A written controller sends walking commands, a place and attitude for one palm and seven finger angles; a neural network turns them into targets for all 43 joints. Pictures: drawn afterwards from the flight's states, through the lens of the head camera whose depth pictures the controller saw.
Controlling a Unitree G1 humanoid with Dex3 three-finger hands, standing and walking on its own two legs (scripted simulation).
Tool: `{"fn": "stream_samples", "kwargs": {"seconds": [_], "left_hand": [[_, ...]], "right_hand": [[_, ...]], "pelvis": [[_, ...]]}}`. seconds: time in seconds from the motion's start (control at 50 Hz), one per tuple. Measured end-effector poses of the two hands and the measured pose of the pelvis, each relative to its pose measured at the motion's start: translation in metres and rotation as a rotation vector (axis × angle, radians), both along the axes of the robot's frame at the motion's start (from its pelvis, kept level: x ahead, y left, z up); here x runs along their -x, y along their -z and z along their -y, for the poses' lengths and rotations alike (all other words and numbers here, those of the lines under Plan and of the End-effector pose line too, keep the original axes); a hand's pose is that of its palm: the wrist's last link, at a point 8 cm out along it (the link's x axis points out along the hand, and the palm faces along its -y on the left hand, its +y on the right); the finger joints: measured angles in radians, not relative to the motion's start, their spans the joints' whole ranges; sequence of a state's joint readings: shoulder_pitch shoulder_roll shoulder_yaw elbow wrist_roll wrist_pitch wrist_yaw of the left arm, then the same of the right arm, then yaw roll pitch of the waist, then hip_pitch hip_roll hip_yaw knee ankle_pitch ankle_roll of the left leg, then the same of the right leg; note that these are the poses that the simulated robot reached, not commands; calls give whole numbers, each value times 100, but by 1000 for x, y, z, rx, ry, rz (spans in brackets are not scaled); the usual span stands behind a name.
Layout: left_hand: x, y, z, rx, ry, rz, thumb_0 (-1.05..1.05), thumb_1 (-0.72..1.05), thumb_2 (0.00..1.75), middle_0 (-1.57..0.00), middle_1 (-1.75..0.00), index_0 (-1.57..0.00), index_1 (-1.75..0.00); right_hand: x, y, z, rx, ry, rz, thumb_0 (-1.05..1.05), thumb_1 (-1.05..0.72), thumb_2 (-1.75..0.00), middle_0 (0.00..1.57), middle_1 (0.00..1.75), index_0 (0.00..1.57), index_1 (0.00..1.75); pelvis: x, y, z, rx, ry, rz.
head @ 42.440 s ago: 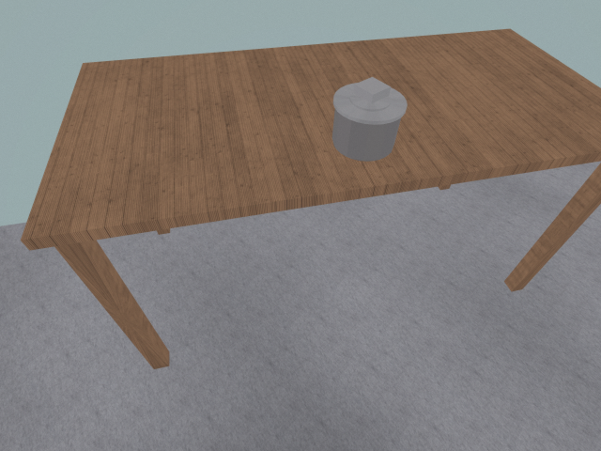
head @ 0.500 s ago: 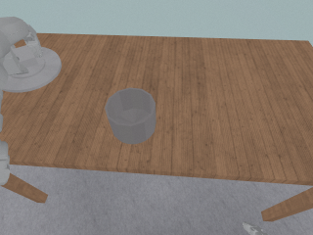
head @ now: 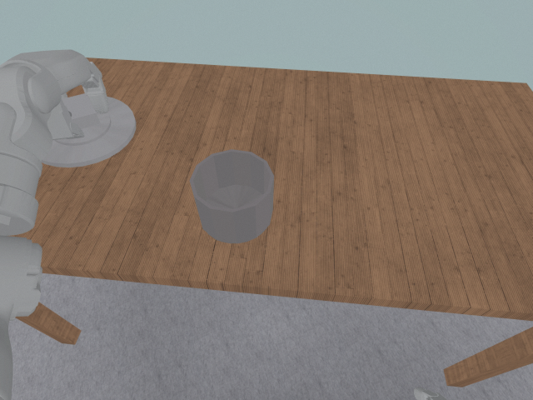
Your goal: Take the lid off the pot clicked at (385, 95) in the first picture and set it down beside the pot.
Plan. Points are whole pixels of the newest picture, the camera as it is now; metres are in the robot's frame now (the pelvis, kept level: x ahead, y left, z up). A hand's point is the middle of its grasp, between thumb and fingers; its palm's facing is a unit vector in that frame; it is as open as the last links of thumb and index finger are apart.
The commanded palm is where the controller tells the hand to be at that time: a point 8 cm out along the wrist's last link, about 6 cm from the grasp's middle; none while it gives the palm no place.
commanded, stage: lower the lid onto the table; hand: left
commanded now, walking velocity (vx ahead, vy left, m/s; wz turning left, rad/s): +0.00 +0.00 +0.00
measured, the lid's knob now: (74, 113) +0.48 +0.29 +0.18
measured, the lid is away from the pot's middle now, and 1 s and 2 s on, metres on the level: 0.22 0.23 0.24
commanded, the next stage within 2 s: none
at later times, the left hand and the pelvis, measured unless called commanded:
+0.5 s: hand (71, 140) +0.44 +0.29 +0.16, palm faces -0.37 -0.08 -0.93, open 8.1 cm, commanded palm +0.45 +0.28 +0.22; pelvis +0.00 -0.01 +0.00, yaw -1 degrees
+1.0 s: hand (81, 157) +0.45 +0.29 +0.12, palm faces -0.43 -0.09 -0.90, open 8.1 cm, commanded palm +0.47 +0.29 +0.19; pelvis +0.00 -0.01 +0.00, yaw -1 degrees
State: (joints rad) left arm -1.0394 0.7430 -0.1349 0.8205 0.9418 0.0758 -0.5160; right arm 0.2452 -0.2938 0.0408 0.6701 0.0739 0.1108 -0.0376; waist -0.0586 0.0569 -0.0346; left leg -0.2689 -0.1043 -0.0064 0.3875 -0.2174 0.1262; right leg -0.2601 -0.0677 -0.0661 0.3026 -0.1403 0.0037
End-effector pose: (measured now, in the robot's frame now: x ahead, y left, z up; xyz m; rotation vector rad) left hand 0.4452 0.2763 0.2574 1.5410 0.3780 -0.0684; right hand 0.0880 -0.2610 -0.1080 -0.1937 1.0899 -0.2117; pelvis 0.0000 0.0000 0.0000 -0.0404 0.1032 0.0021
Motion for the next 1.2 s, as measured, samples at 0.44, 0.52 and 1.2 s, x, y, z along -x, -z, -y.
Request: {"fn": "stream_samples", "kwargs": {"seconds": [0.44, 0.52, 1.2], "left_hand": [[1, 34, -10, 38, 9, -74, 3, 11, 93, -57, -83, -67, -90], [1, 42, -14, 37, -4, -103, 2, 11, 93, -57, -83, -67, -90], [-11, 91, -19, 72, 38, -183, 2, 12, 93, -56, -83, -67, -91]], "right_hand": [[25, 0, 17, 36, 46, -55, 1, -91, -90, 21, 30, 20, 30], [25, 0, 20, 38, 56, -66, 1, -91, -90, 21, 30, 20, 30], [47, 4, 25, 69, 119, -154, 0, -91, -89, 21, 30, 20, 30]], "pelvis": [[1, 1, 8, 1, 7, -7], [0, 1, 10, 1, 8, -10], [-4, 5, 11, 9, 22, -54]]}}
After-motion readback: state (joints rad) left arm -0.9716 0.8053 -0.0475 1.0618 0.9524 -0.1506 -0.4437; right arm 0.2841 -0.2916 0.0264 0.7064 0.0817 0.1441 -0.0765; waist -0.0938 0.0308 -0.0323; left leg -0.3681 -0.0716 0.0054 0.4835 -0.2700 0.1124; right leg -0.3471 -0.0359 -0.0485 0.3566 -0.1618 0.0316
